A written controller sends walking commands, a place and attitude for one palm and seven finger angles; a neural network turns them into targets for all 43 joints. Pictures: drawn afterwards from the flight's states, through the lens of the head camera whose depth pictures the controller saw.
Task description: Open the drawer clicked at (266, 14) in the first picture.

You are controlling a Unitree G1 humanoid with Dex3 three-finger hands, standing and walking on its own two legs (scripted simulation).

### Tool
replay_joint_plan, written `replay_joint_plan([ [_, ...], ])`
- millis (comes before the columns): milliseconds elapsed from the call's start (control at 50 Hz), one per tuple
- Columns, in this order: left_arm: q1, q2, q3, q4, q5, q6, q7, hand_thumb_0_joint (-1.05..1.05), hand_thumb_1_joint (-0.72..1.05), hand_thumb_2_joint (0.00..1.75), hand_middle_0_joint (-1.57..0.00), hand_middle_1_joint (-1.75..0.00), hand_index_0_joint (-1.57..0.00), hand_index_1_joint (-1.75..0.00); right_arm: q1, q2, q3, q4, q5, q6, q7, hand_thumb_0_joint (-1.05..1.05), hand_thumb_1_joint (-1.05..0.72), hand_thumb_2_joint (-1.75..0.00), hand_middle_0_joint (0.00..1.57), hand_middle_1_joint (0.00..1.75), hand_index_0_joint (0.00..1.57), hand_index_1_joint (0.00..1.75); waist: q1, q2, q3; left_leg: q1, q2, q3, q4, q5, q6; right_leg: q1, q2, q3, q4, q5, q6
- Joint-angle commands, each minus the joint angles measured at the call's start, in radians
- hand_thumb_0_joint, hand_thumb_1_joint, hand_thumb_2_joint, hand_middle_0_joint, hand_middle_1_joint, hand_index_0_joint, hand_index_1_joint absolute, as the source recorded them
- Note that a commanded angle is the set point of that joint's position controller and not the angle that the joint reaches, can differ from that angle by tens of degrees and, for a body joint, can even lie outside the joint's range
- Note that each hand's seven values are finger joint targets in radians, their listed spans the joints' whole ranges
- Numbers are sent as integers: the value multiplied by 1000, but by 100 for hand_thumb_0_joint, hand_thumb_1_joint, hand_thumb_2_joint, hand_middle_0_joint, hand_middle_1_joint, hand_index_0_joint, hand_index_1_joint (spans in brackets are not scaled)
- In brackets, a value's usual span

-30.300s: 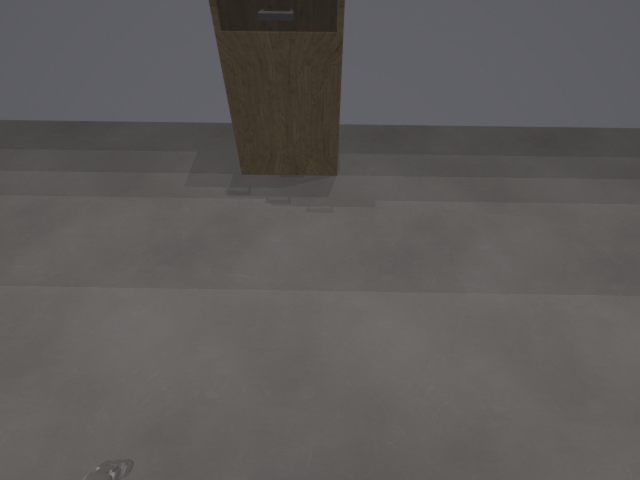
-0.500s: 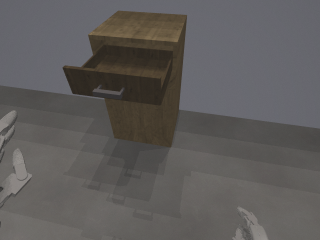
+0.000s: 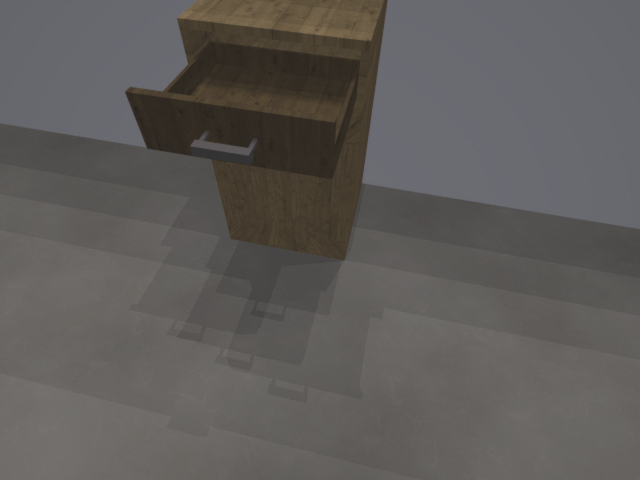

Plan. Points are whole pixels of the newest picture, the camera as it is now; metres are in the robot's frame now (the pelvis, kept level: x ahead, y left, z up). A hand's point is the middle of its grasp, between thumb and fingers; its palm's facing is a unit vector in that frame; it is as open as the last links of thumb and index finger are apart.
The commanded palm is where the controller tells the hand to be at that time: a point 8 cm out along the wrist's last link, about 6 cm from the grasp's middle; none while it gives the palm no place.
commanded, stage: let the arm hang, fingers relaxed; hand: left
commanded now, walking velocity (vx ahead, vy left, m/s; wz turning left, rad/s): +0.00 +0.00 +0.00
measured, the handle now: (226, 145) +0.71 +0.22 -0.01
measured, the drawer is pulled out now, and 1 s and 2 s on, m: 0.30 0.30 0.30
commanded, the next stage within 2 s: look to check the result in 0.78 s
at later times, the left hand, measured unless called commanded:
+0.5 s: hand out of the picture +0.06 +0.22 -0.15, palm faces +0.00 -0.96 -0.28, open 7.3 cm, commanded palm none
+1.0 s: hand out of the picture +0.12 +0.22 -0.15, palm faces -0.04 -0.96 -0.29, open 7.3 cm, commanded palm none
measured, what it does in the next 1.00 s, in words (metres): shifts its weight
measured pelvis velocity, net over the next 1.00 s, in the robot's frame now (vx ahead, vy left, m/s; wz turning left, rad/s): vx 0.05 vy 0.00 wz -0.01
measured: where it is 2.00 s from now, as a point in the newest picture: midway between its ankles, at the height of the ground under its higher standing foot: outside the picture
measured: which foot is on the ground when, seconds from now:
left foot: down 0.00-1.00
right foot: down 0.00-1.00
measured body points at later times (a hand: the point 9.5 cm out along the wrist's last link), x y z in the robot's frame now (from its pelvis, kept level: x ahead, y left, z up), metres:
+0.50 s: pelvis +0.03 +0.01 +0.01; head +0.04 +0.00 +0.46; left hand +0.06 +0.27 -0.13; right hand +0.02 -0.22 -0.15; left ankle +0.03 +0.11 -0.73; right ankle +0.09 -0.10 -0.73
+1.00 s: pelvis +0.05 +0.00 +0.02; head +0.09 -0.01 +0.46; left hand +0.12 +0.27 -0.13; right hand +0.08 -0.26 -0.14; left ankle +0.03 +0.11 -0.73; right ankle +0.09 -0.10 -0.73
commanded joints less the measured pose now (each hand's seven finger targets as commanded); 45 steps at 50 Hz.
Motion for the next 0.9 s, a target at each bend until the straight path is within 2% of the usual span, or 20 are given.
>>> replay_joint_plan([
  [0,-25,201,74,7,-12,-65,24,0,90,90,-20,-30,-20,-30,52,-96,-27,3,1,-14,-16,0,-90,-90,20,30,20,30,23,89,-56,-33,84,-134,-223,-182,34,101,-85,161,-203,-242,-22],
  [40,0,184,71,62,-16,-69,25,0,90,90,-20,-30,-20,-30,68,-82,-26,35,5,-16,-21,0,-90,-90,20,30,20,30,26,119,-75,-19,85,-122,-233,-159,29,138,-88,150,-203,-193,-24],
  [100,8,166,67,120,-18,-75,30,0,90,90,-20,-30,-20,-30,112,-63,-28,75,10,-14,-28,0,-90,-90,20,30,20,30,19,61,-51,1,95,-125,-245,-131,29,135,-95,139,-219,-180,-25],
  [200,18,151,64,178,-20,-77,37,0,90,90,-20,-30,-20,-30,147,-48,-30,123,11,-15,-34,0,-90,-90,20,30,20,30,20,43,-14,12,101,-120,-260,-99,31,136,-96,124,-221,-153,-25],
  [240,11,153,64,185,-19,-74,38,0,90,90,-20,-30,-20,-30,155,-48,-33,134,10,-12,-34,0,-90,-90,20,30,20,30,19,20,18,-6,102,-125,-270,-131,32,125,-92,126,-224,-180,-23],
  [320,-6,163,67,188,-19,-76,41,0,90,90,-20,-30,-20,-30,147,-56,-39,145,9,-15,-34,0,-90,-90,20,30,20,30,18,9,24,7,105,-127,-276,-122,34,123,-93,127,-222,-177,-22],
  [340,-11,168,68,186,-18,-76,41,0,90,90,-20,-30,-20,-30,143,-59,-39,146,9,-17,-33,0,-90,-90,20,30,20,30,19,23,16,8,104,-128,-277,-114,35,133,-94,129,-217,-161,-22],
  [380,-17,173,70,182,-17,-79,42,0,90,90,-20,-30,-20,-30,125,-63,-43,144,10,-19,-31,0,-90,-90,20,30,20,30,21,0,16,21,104,-123,-274,-94,35,131,-92,132,-215,-149,-22],
  [480,-63,184,73,172,-15,-84,43,0,90,90,-20,-30,-20,-30,85,-66,-41,148,11,-23,-27,0,-90,-90,20,30,20,30,20,15,16,43,104,-115,-272,-26,28,143,-102,137,-215,-93,-21],
  [660,-136,204,73,165,-17,-90,38,0,90,90,-20,-30,-20,-30,11,-105,-37,147,9,-30,-25,0,-90,-90,20,30,20,30,16,15,-25,102,110,-104,-278,78,15,183,-112,139,-212,20,-14],
  [720,-148,208,72,166,-17,-92,38,0,90,90,-20,-30,-20,-30,-5,-110,-35,148,10,-31,-26,0,-90,-90,20,30,20,30,16,29,-43,121,114,-101,-281,110,12,199,-115,134,-212,56,-13],
  [880,-164,226,72,178,-19,-96,39,0,90,90,-20,-30,-20,-30,-39,-138,-34,152,13,-31,-28,0,-90,-90,20,30,20,30,13,17,-73,178,119,-89,-282,171,6,219,-119,133,-216,138,-14],
])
